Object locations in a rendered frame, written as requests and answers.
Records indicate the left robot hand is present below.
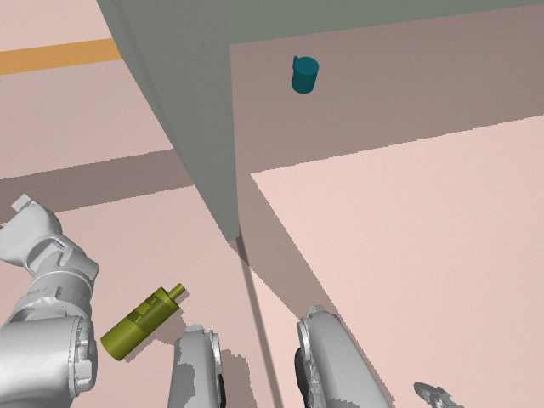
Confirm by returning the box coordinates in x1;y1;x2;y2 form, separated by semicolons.
0;194;63;267

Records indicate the right robot hand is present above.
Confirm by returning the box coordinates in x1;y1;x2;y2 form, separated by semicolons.
414;382;464;408

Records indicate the right robot foot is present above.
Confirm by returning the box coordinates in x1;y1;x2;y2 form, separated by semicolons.
294;347;311;408

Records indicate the left robot arm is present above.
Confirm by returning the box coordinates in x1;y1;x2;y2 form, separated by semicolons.
0;234;99;408

